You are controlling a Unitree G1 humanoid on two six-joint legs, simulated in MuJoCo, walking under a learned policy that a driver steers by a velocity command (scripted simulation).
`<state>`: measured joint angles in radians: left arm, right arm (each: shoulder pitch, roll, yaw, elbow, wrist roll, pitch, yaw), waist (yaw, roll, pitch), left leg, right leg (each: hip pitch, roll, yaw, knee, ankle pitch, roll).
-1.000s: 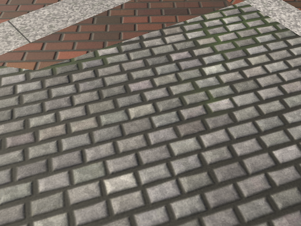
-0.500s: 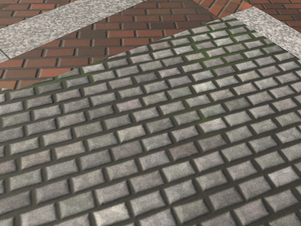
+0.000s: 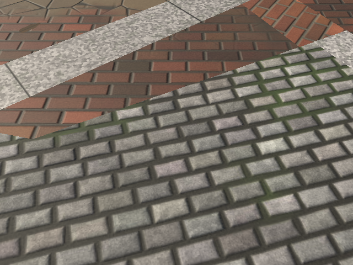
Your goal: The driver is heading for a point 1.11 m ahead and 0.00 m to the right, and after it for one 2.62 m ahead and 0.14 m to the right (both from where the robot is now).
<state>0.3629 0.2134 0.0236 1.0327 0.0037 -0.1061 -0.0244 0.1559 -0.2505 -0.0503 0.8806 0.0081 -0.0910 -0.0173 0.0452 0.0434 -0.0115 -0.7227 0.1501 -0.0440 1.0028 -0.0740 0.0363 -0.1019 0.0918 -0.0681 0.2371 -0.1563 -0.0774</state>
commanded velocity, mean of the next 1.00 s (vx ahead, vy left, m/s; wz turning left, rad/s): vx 0.50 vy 0.00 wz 0.00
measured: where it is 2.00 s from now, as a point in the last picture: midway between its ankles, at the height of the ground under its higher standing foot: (190, 149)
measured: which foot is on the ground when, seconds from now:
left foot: up 0.00-0.24, down 0.26-0.82, up 0.84-1.00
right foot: down 0.00-0.28, up 0.30-0.80, down 0.82-1.00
